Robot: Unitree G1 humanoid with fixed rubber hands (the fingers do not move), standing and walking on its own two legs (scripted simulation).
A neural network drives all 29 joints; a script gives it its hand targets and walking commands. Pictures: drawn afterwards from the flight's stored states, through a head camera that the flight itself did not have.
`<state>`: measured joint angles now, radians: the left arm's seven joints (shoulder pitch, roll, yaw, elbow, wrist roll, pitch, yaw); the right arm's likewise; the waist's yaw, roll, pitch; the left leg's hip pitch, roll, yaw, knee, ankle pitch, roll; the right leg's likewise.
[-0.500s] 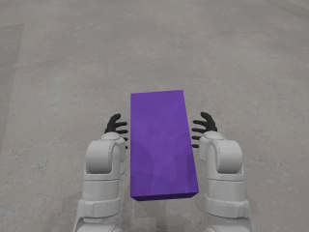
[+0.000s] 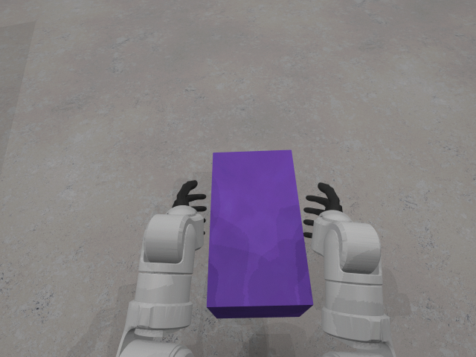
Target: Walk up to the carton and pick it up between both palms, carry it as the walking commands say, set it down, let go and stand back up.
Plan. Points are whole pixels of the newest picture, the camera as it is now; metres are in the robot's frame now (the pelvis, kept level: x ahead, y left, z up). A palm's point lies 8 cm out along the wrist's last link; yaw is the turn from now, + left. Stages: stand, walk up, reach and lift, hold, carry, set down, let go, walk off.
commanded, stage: carry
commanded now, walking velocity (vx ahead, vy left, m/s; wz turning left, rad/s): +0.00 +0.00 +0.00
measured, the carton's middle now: (254, 232) +0.35 -0.01 -0.04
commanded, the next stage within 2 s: none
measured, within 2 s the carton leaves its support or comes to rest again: neither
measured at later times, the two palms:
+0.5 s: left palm (201, 137) +0.48 +0.09 +0.09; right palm (326, 140) +0.47 -0.14 +0.09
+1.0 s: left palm (233, 105) +0.58 +0.04 +0.09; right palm (346, 107) +0.56 -0.19 +0.09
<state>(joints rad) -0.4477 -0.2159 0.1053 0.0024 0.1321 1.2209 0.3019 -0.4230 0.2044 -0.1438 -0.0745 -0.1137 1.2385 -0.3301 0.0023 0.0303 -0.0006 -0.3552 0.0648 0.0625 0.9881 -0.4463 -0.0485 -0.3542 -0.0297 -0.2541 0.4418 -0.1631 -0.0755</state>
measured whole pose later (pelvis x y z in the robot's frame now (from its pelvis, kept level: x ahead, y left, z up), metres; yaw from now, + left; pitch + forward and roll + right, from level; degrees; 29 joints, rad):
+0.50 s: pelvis +0.17 +0.00 +0.00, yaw -5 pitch +4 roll +1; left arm -0.43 -0.21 0.12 -0.02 0.11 1.25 0.36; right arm -0.44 0.21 -0.12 -0.02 -0.15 1.23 -0.28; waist 0.02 -0.02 -0.08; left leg -0.31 0.05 0.21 0.52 -0.23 0.02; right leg -0.15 -0.04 -0.15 0.49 -0.35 0.02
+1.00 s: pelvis +0.27 -0.05 +0.00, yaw -5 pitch +3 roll +1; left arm -0.44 -0.21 0.17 0.04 0.13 1.26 0.33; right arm -0.50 0.23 -0.12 0.06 -0.14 1.26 -0.37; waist -0.01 0.03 -0.09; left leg -0.04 0.09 0.20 0.37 -0.36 -0.05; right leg -0.37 -0.05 -0.13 0.68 -0.44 0.00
